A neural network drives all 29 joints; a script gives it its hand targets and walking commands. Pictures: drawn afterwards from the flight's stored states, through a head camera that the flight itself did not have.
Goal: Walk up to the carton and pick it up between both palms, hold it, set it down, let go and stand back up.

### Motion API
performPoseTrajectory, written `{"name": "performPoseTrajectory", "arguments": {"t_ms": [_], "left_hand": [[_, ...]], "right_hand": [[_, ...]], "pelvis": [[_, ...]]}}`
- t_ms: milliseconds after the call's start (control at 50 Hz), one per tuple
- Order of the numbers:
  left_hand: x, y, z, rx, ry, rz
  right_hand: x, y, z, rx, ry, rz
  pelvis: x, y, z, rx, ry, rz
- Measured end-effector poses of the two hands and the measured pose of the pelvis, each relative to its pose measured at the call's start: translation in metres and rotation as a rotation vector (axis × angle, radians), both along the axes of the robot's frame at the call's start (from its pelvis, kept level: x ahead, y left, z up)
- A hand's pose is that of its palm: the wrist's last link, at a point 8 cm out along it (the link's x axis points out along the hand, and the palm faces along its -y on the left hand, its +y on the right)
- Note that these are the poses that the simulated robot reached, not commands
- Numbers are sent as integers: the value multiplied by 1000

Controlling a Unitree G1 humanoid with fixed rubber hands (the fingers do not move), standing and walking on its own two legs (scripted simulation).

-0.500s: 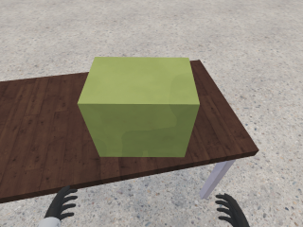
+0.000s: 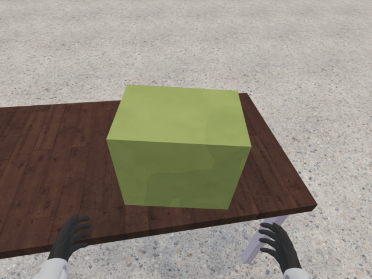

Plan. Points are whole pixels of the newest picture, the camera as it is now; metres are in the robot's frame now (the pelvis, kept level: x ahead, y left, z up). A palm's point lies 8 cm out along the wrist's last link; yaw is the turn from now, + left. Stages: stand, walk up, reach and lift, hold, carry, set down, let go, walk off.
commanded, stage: reach and lift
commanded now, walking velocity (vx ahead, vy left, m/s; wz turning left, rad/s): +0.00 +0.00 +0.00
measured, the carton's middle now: (179, 149) +0.46 +0.02 +0.01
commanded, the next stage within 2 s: none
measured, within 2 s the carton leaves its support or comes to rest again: neither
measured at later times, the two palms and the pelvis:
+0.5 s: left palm (59, 235) +0.23 +0.27 -0.02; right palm (291, 236) +0.24 -0.23 -0.02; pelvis +0.02 +0.02 +0.00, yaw -1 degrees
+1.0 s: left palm (66, 192) +0.29 +0.26 +0.04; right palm (298, 197) +0.30 -0.25 +0.04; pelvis +0.01 +0.01 +0.01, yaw -1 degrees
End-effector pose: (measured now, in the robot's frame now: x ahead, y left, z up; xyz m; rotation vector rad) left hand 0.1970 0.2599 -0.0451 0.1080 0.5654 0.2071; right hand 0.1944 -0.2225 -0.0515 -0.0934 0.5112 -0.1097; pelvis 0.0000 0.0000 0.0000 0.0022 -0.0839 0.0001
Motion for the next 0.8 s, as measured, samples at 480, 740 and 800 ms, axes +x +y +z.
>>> {"name": "performPoseTrajectory", "arguments": {"t_ms": [480, 740, 800], "left_hand": [[29, 9, 24, -40, -275, 24], [71, 3, 56, -34, -339, -9], [81, 5, 70, -25, -353, -13]], "right_hand": [[41, -11, 31, 24, -226, 30], [73, -18, 44, 66, -267, 6], [83, -24, 55, 67, -288, 6]], "pelvis": [[17, 25, 0, -21, 35, -20], [14, 24, 2, -22, 81, -30], [13, 23, 3, -21, 78, -29]]}}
